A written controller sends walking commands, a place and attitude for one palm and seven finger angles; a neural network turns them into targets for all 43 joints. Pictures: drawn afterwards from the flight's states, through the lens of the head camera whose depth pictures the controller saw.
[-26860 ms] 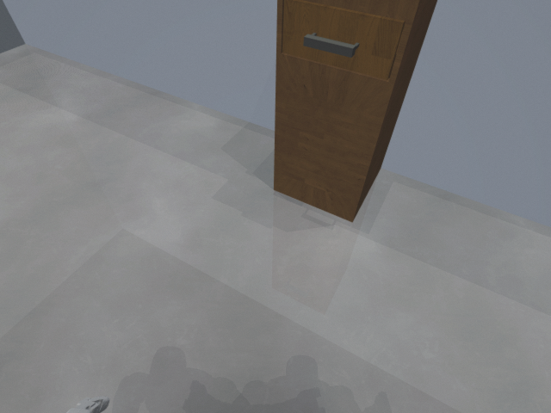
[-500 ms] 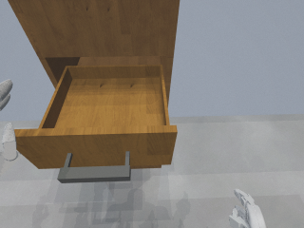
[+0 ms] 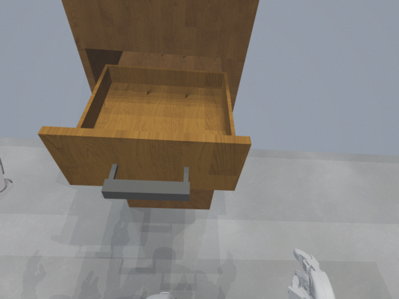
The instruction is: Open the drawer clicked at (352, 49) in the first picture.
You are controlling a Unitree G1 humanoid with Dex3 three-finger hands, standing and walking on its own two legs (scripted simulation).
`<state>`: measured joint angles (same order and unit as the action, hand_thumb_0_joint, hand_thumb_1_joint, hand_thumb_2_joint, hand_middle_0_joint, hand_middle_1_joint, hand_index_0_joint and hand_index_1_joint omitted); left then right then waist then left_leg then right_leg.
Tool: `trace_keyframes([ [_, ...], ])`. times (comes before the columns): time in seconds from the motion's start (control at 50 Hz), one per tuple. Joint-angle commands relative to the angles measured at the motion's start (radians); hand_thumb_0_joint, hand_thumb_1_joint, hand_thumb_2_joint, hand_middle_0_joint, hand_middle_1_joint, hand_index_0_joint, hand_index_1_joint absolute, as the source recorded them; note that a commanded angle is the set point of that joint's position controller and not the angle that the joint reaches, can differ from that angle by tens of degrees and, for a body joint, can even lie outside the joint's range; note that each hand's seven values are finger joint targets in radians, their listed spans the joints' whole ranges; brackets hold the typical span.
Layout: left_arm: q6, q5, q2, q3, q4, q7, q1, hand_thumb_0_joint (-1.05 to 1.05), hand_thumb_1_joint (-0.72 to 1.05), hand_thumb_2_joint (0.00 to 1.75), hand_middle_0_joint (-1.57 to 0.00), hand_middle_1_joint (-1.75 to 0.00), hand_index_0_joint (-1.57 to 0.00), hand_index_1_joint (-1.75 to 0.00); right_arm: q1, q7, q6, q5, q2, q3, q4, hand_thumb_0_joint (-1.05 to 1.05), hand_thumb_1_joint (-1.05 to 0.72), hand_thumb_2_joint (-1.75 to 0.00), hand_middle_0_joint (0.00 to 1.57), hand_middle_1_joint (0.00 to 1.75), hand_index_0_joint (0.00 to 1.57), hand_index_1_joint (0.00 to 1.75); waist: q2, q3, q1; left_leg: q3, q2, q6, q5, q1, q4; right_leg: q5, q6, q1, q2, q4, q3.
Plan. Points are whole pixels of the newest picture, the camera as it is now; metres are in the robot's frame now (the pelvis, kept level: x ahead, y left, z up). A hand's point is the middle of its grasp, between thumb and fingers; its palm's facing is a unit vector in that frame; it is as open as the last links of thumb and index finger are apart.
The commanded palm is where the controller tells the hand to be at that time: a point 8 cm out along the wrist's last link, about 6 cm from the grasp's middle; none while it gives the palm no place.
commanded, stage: step back with the hand held close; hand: left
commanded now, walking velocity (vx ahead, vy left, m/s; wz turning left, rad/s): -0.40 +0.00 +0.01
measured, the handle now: (149, 180) +0.33 +0.13 +0.05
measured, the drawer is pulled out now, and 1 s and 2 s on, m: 0.30 0.30 0.30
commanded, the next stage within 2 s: stop stepping back and stand still in 0.24 s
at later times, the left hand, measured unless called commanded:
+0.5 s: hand out of the picture +0.09 +0.21 +0.24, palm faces +0.38 -0.78 -0.49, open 7.4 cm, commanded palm +0.03 +0.25 +0.24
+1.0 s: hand out of the picture +0.01 +0.24 +0.22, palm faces +0.47 -0.80 -0.36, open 7.4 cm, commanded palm -0.07 +0.27 +0.24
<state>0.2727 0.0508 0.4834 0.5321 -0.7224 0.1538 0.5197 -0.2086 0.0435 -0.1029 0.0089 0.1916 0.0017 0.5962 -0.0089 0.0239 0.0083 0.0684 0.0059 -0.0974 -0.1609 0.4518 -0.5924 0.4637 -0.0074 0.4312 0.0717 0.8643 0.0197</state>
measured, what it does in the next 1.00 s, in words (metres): walks backwards: right foot, then left foot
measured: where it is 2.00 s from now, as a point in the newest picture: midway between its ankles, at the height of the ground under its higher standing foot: outside the picture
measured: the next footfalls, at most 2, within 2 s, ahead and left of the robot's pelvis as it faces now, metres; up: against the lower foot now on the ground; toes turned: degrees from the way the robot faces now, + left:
right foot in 0.30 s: -0.16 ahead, -0.10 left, +0.00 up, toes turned -4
left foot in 0.52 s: -0.14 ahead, +0.10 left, +0.00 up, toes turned +1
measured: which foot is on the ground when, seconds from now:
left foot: down 0.00-0.32, up 0.34-0.50, down 0.52-1.00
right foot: up 0.00-0.28, down 0.30-1.00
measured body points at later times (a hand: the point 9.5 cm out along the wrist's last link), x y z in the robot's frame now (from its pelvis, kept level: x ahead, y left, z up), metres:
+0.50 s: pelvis -0.11 -0.02 +0.01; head -0.10 +0.00 +0.46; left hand +0.06 +0.25 +0.26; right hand +0.02 -0.27 -0.08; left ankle -0.09 +0.06 -0.72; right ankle -0.19 -0.13 -0.72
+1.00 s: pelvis -0.20 -0.01 +0.00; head -0.21 +0.01 +0.45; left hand -0.02 +0.28 +0.24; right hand -0.06 -0.25 -0.08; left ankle -0.15 +0.10 -0.73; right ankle -0.20 -0.12 -0.71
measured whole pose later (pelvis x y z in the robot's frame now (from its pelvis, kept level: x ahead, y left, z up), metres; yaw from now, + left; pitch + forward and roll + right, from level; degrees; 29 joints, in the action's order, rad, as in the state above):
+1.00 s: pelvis -0.20 -0.01 +0.00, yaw -1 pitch -1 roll -1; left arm 0.20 0.03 0.38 0.45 -0.60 0.17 0.46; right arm -0.25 0.06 -0.08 -0.01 0.20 0.01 0.64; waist -0.02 -0.01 0.03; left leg 0.03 0.00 -0.04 -0.24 0.35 -0.61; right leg 0.44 -0.01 0.34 0.01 0.77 -0.03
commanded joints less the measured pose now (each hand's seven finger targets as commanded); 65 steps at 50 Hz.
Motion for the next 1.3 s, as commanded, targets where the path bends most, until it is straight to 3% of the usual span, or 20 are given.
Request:
trace_keyframes([
  [0.0, 0.058, 0.013, 0.128, 0.083, -0.191, 0.01, -0.045, 0.0, 0.9, 0.9, -0.2, -0.3, -0.2, -0.3, 0.079, -0.01, -0.086, 0.007, 0.142, 0.056, -0.11, 0.0, -0.9, -0.9, 0.2, 0.3, 0.2, 0.3, 0.125, -0.172, -0.001, -0.266, -0.317, -0.035, 0.032, -0.13, 0.277, 0.051, 0.024, -0.004, -0.037, 0.184, 0.022],
  [0.14, 0.065, 0.029, 0.154, 0.086, -0.252, -0.016, -0.086, 0.0, 0.9, 0.9, -0.2, -0.3, -0.2, -0.3, 0.11, -0.025, -0.097, 0.006, 0.139, 0.035, -0.1, 0.0, -0.9, -0.9, 0.2, 0.3, 0.2, 0.3, 0.254, -0.21, -0.001, -0.248, -0.262, 0.02, -0.259, -0.172, 0.384, 0.097, 0.013, -0.085, 0.001, -0.019, -0.077],
  [0.24, 0.09, 0.073, 0.192, 0.157, -0.242, -0.045, -0.022, 0.0, 0.9, 0.9, -0.2, -0.3, -0.2, -0.3, 0.126, -0.03, -0.088, 0.009, 0.127, 0.031, -0.102, 0.0, -0.9, -0.9, 0.2, 0.3, 0.2, 0.3, 0.288, -0.302, -0.025, -0.138, -0.189, 0.084, -0.101, -0.223, 0.299, -0.041, -0.042, -0.254, 0.007, -0.439, -0.111],
  [0.28, 0.106, 0.081, 0.224, 0.171, -0.239, -0.059, -0.032, 0.0, 0.9, 0.9, -0.2, -0.3, -0.2, -0.3, 0.119, -0.024, -0.072, -0.008, 0.12, 0.028, -0.099, 0.0, -0.9, -0.9, 0.2, 0.3, 0.2, 0.3, 0.1, -0.274, -0.009, -0.049, -0.094, 0.121, -0.151, -0.285, 0.017, -0.231, -0.085, -0.167, -0.138, -0.643, -0.041],
  [0.32, 0.1, 0.082, 0.248, 0.173, -0.208, -0.059, -0.027, 0.0, 0.9, 0.9, -0.2, -0.3, -0.2, -0.3, 0.134, -0.018, -0.064, -0.042, 0.141, 0.049, -0.122, 0.0, -0.9, -0.9, 0.2, 0.3, 0.2, 0.3, -0.295, -0.189, -0.026, -0.046, 0.097, 0.153, -0.36, -0.123, -0.572, -0.467, -0.194, 0.019, -0.429, -0.682, 0.239],
  [0.36, 0.027, 0.043, 0.155, 0.143, -0.056, -0.041, 0.056, 0.0, 0.9, 0.9, -0.2, -0.3, -0.2, -0.3, 0.131, -0.002, -0.015, -0.045, 0.072, 0.02, -0.117, 0.0, -0.9, -0.9, 0.2, 0.3, 0.2, 0.3, -0.149, -0.082, 0.02, -0.108, 0.005, 0.12, -0.343, 0.123, -0.529, -0.926, -0.171, -0.214, -0.363, -0.473, 0.069],
  [0.44, -0.003, 0.015, 0.114, 0.06, -0.025, -0.004, -0.027, 0.0, 0.9, 0.9, -0.2, -0.3, -0.2, -0.3, 0.084, 0.022, -0.002, -0.05, 0.117, 0.011, -0.13, 0.0, -0.9, -0.9, 0.2, 0.3, 0.2, 0.3, -0.054, -0.082, 0.053, -0.012, 0.023, 0.077, -0.077, -0.141, 0.095, -0.997, -0.06, -0.275, -0.275, -0.31, 0.008],
  [0.52, 0.012, 0.006, 0.167, 0.077, -0.186, 0.017, -0.007, 0.0, 0.9, 0.9, -0.2, -0.3, -0.2, -0.3, 0.078, -0.008, -0.04, -0.046, 0.158, 0.058, -0.168, 0.0, -0.9, -0.9, 0.2, 0.3, 0.2, 0.3, 0.13, -0.195, -0.004, -0.282, -0.242, -0.031, 0.613, -0.428, 0.114, -0.167, 0.03, -0.076, -0.096, -0.204, -0.018],
  [0.56, 0.017, 0.004, 0.178, 0.085, -0.316, 0.007, -0.01, 0.0, 0.9, 0.9, -0.2, -0.3, -0.2, -0.3, 0.112, -0.014, -0.054, -0.018, 0.133, 0.034, -0.166, 0.0, -0.9, -0.9, 0.2, 0.3, 0.2, 0.3, 0.235, -0.161, -0.002, -0.365, -0.242, -0.029, 0.29, -0.23, 0.257, 0.036, 0.016, -0.159, -0.076, -0.177, -0.027],
  [0.66, 0.017, 0.012, 0.164, 0.139, -0.239, 0.018, 0.138, 0.0, 0.9, 0.9, -0.2, -0.3, -0.2, -0.3, 0.108, -0.016, -0.043, -0.032, 0.132, 0.042, -0.154, 0.0, -0.9, -0.9, 0.2, 0.3, 0.2, 0.3, 0.142, -0.132, 0.0, -0.197, -0.121, 0.04, -0.437, 0.059, 0.276, -0.039, -0.02, -0.4, -0.083, -0.411, -0.051],
  [0.74, 0.003, 0.017, 0.131, 0.107, -0.102, 0.018, 0.038, 0.0, 0.9, 0.9, -0.2, -0.3, -0.2, -0.3, 0.062, -0.006, 0.009, -0.026, 0.136, 0.063, -0.126, 0.0, -0.9, -0.9, 0.2, 0.3, 0.2, 0.3, -0.169, -0.02, 0.022, -0.058, 0.003, 0.09, -0.226, 0.093, -0.36, 0.239, -0.212, -0.133, -0.383, -0.696, 0.426],
  [0.86, -0.017, -0.019, 0.064, -0.038, 0.0, 0.021, -0.129, 0.0, 0.9, 0.9, -0.2, -0.3, -0.2, -0.3, 0.06, 0.031, -0.011, -0.019, 0.136, 0.044, -0.109, 0.0, -0.9, -0.9, 0.2, 0.3, 0.2, 0.3, -0.013, 0.037, 0.037, -0.051, -0.043, 0.04, -0.276, -0.229, 0.111, 0.22, -0.09, 0.052, -0.225, -0.506, 0.076],
  [0.92, 0.01, -0.024, 0.137, 0.018, -0.179, 0.032, -0.178, 0.0, 0.9, 0.9, -0.2, -0.3, -0.2, -0.3, 0.076, 0.026, -0.033, -0.015, 0.142, 0.04, -0.134, 0.0, -0.9, -0.9, 0.2, 0.3, 0.2, 0.3, 0.264, -0.031, 0.026, -0.508, -0.311, -0.081, -0.571, -0.154, 0.398, 0.036, 0.009, 0.006, -0.049, -0.045, -0.071],
  [0.96, 0.006, -0.036, 0.127, 0.03, -0.205, 0.027, -0.119, 0.0, 0.9, 0.9, -0.2, -0.3, -0.2, -0.3, 0.084, 0.012, -0.054, -0.012, 0.112, 0.036, -0.131, 0.0, -0.9, -0.9, 0.2, 0.3, 0.2, 0.3, 0.225, -0.026, 0.019, -0.477, -0.295, -0.085, -0.592, -0.042, 0.437, 0.02, -0.003, -0.044, -0.06, 0.07, -0.028],
  [1.06, -0.001, -0.022, 0.125, 0.057, -0.229, 0.035, 0.014, 0.0, 0.9, 0.9, -0.2, -0.3, -0.2, -0.3, 0.087, -0.005, -0.063, -0.009, 0.113, 0.022, -0.114, 0.0, -0.9, -0.9, 0.2, 0.3, 0.2, 0.3, 0.188, -0.069, -0.002, -0.188, -0.168, 0.016, -0.334, 0.01, 0.248, -0.106, -0.011, -0.332, -0.06, -0.402, -0.078],
  [1.14, -0.019, 0.005, 0.123, 0.067, -0.099, 0.033, -0.022, 0.0, 0.9, 0.9, -0.2, -0.3, -0.2, -0.3, 0.048, -0.007, -0.026, -0.019, 0.111, 0.05, -0.099, 0.0, -0.9, -0.9, 0.2, 0.3, 0.2, 0.3, -0.144, -0.029, 0.02, -0.068, -0.033, 0.098, -0.201, -0.001, -0.193, 0.052, -0.157, -0.194, -0.341, -0.672, 0.375],
  [1.18, -0.014, 0.005, 0.101, 0.052, -0.056, 0.031, -0.025, 0.0, 0.9, 0.9, -0.2, -0.3, -0.2, -0.3, 0.058, -0.009, -0.014, -0.022, 0.108, 0.039, -0.1, 0.0, -0.9, -0.9, 0.2, 0.3, 0.2, 0.3, -0.089, -0.023, 0.024, -0.085, -0.05, 0.096, -0.2, -0.021, -0.165, -0.185, -0.158, -0.214, -0.329, -0.612, 0.271],
  [1.2, -0.195, -0.115, -0.155, -0.382, 0.736, -0.094, -0.077, 0.0, 0.9, 0.9, -0.2, -0.3, -0.2, -0.3, 0.05, -0.088, -0.07, -0.005, 0.201, 0.092, 0.147, 0.0, -0.9, -0.9, 0.2, 0.3, 0.2, 0.3, -0.001, -0.049, 0.056, -0.084, -0.12, 0.092, -0.174, 0.07, -0.262, -0.606, -0.141, -0.19, -0.395, -0.357, 0.034],
  [1.22, -0.264, -0.107, -0.203, -0.405, 0.784, -0.115, -0.037, 0.0, 0.9, 0.9, -0.2, -0.3, -0.2, -0.3, -0.034, -0.073, -0.046, -0.002, 0.115, 0.092, 0.149, 0.0, -0.9, -0.9, 0.2, 0.3, 0.2, 0.3, 0.004, -0.151, 0.055, -0.113, -0.071, 0.093, -0.011, -0.08, -0.13, -0.726, -0.117, -0.192, -0.282, -0.255, 0.053],
  [1.28, -0.289, -0.089, -0.221, -0.444, 0.914, -0.138, -0.095, 0.0, 0.9, 0.9, -0.2, -0.3, -0.2, -0.3, -0.007, -0.046, 0.041, 0.011, 0.153, 0.058, 0.137, 0.0, -0.9, -0.9, 0.2, 0.3, 0.2, 0.3, -0.116, -0.079, -0.005, -0.274, -0.194, -0.02, 0.235, -0.119, 0.018, -0.291, -0.002, -0.067, -0.14, -0.167, -0.048],
])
